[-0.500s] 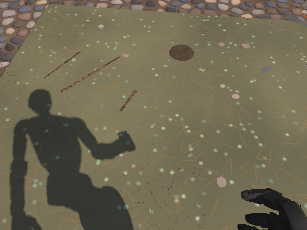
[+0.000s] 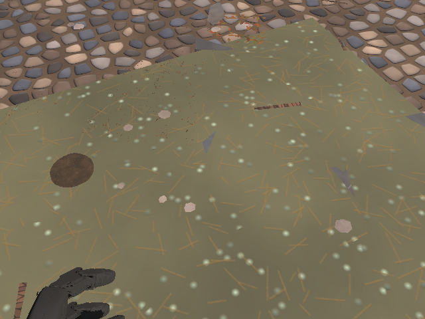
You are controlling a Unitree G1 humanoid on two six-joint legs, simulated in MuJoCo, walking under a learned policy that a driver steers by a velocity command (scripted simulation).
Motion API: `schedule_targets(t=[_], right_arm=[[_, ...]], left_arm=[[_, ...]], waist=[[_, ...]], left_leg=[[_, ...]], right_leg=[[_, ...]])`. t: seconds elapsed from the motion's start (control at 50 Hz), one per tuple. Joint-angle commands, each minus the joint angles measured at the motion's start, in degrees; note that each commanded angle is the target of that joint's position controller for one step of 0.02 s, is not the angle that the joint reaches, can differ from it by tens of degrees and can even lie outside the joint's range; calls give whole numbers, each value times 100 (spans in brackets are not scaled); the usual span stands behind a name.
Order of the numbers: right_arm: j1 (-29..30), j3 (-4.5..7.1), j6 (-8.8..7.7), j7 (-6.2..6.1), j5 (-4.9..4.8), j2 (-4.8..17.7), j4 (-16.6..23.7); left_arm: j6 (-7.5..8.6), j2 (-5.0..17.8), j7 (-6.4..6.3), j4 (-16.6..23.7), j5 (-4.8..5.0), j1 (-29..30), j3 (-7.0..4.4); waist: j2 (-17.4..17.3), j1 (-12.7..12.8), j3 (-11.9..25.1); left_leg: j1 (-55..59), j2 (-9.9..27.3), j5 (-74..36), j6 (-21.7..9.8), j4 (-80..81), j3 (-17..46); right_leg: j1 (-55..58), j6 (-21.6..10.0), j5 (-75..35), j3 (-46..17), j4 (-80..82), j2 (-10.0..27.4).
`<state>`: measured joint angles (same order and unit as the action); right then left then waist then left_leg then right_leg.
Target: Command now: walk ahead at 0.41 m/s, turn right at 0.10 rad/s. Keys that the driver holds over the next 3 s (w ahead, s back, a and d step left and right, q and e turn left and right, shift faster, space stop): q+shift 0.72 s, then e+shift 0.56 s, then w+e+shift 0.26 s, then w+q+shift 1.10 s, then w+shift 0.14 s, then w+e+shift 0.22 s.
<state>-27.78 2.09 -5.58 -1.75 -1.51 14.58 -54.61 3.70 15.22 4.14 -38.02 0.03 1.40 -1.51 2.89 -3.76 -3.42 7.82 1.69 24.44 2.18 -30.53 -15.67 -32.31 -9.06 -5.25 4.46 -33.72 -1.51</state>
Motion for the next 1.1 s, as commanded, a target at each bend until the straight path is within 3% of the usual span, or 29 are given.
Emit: schedule_targets(t=[0.02,0.04,0.06,0.08,0.1,0.16,0.22,0.34,0.44,0.5,0.52,0.54,0.56,0.58,0.6,0.62,0.64,0.66,0.72,0.76,0.88,0.92,0.98,1.0,1.02,1.04,1.06,1.08,1.1], right_arm=[[109,-20,-62,35,204,348,727],[-725,-11,-152,160,-113,613,383],[-139,150,-90,165,-305,1105,472],[333,180,-2,124,-268,1005,636],[540,189,126,27,-168,861,575],[276,268,514,-62,-52,630,541],[673,326,628,-111,-41,559,876],[1512,291,677,76,38,439,1361],[1854,365,765,314,17,598,1748],[1528,440,794,369,-4,605,1805],[1113,562,762,291,47,848,1713],[717,831,723,148,127,1749,1726],[821,826,653,151,315,2077,1881],[843,769,517,260,316,1811,1961],[1052,738,433,268,223,1706,1992],[1389,706,439,218,53,1524,2026],[1706,633,499,138,-43,1283,2126],[1846,595,553,73,-32,1183,2231],[1752,631,619,-39,45,1243,2376],[1772,578,642,-103,84,1170,2426],[1930,178,600,38,387,493,2234],[2015,240,578,81,385,818,2153],[1996,330,628,-10,234,1087,2082],[1922,347,632,-54,180,1072,2064],[1836,358,598,-97,226,983,2147],[1974,347,571,-113,333,818,2293],[2438,346,543,-115,340,759,2404],[2762,338,529,-109,274,663,2535],[2760,344,531,-85,203,588,2533]], left_arm=[[15,1542,-343,-359,-294,-2061,-384],[41,1107,-300,-192,-427,-2251,-263],[23,990,-234,-153,-343,-2032,-284],[91,905,-179,-280,-93,-1560,-265],[159,610,-201,-268,-2,-1185,-179],[189,488,-226,-281,-170,-619,-179],[148,569,-417,-343,-222,-471,-225],[-186,688,-726,-380,-137,-433,-294],[-376,921,-672,-414,25,-521,-409],[-411,935,-629,-436,203,-389,-462],[-419,827,-592,-552,208,-658,-463],[-382,763,-567,-343,37,-573,-456],[-324,493,-539,49,-163,-209,-370],[-291,700,-496,8,-121,23,-414],[-266,671,-507,48,27,163,-420],[-260,620,-572,-64,7,53,-421],[-275,736,-639,-105,-67,-17,-461],[-287,744,-641,-108,-78,-68,-476],[-280,512,-629,-143,-23,-124,-416],[-314,478,-622,-287,0,-303,-367],[-382,400,-486,-451,31,-581,-264],[-360,660,-443,-333,78,-500,-325],[-293,844,-377,-253,113,-718,-374],[-280,900,-360,-241,89,-817,-387],[-269,1195,-368,-205,45,-874,-463],[-274,1386,-393,-243,121,-993,-555],[-284,1437,-409,-193,92,-1202,-594],[-251,1360,-442,-242,-12,-1646,-592],[-191,1339,-473,-220,-52,-1739,-597]], waist=[[1697,793,1901],[984,996,3601],[146,1022,3092],[-461,668,1882],[-663,446,1405],[-249,24,890],[14,-5,833],[172,312,799],[338,414,717],[250,129,807],[-188,-23,899],[-1677,-65,895],[-2331,216,1406],[-1291,-58,1875],[-892,75,1607],[-550,299,1241],[-631,433,1127],[-781,526,1145],[-817,492,1296],[-896,423,1443],[-1114,254,1184],[-1219,211,791],[-1100,317,608],[-924,325,637],[-284,159,729],[580,66,749],[1015,372,589],[1291,691,695],[976,709,833]], left_leg=[[-3615,-242,1543,-116,-5240,881],[-3874,-438,1608,-287,-5844,3013],[-3863,-268,1261,-190,-5761,2850],[-4190,13,843,-99,-5030,2508],[-4136,301,527,13,-4678,2349],[-3282,494,-2,242,-4471,2054],[-3789,605,-548,308,-4034,1961],[-4014,654,-1591,214,-2377,1517],[-3875,442,-940,-128,-1442,1082],[-3126,175,-1199,-524,-280,848],[-2353,11,-2146,-783,325,1084],[-1347,1010,-5412,-1330,545,2872],[-368,1848,-5995,-2508,600,4838],[-288,1926,-5410,-2534,802,4781],[-447,1632,-4804,-2223,842,4298],[-803,1286,-4248,-1863,841,3865],[-1149,1136,-3854,-1665,889,3666],[-1446,984,-3752,-1585,912,3589],[-1470,731,-3710,-1467,835,3602],[-1355,829,-3744,-1430,699,3371],[-2331,882,-2608,-1427,850,3012],[-2396,962,-2311,-1464,835,3056],[-1934,1044,-2883,-1344,460,3038],[-1809,914,-2750,-1161,223,2918],[-1959,479,-2252,-874,-346,2534],[-2344,-280,-1607,-469,-1040,1749],[-3155,-789,-650,-197,-1671,1505],[-4041,-948,1020,-130,-2578,1789],[-4369,-830,1388,-96,-3404,2165]], right_leg=[[5505,-822,-6679,-2177,-449,1963],[6026,-1641,-6533,-3307,-275,2834],[5076,-1669,-4855,-2885,319,2636],[3943,-1312,-3407,-2346,778,2311],[3203,-1049,-2594,-2062,1075,2102],[1485,-810,-2119,-1082,1732,1841],[1513,-712,-1749,-366,1931,1767],[2170,-547,-231,379,1906,1797],[2882,-287,-388,482,1429,2238],[2988,225,-728,775,529,2229],[2612,563,-588,983,-402,1850],[1108,1073,1234,1224,-2217,1129],[-779,1420,4443,343,-3731,105],[-1050,1329,4441,-700,-4229,137],[-1198,1165,3916,-874,-4162,175],[-1248,1129,3382,-942,-3789,266],[-1108,1122,3020,-1005,-3449,332],[-802,1141,2806,-1002,-3303,281],[-548,1250,2435,-1046,-2475,-12],[-401,1354,2249,-957,-2067,107],[1065,1276,2179,-687,-1166,544],[1079,1159,2369,-471,-892,423],[1075,934,1867,-319,40,275],[1168,806,1135,-505,365,345],[1352,564,-421,-1153,354,681],[1419,67,-771,-2063,677,1099],[1796,-497,-884,-3076,1114,1560],[2481,-911,-998,-3828,1433,1971],[2806,-935,-1020,-3850,1386,1951]])
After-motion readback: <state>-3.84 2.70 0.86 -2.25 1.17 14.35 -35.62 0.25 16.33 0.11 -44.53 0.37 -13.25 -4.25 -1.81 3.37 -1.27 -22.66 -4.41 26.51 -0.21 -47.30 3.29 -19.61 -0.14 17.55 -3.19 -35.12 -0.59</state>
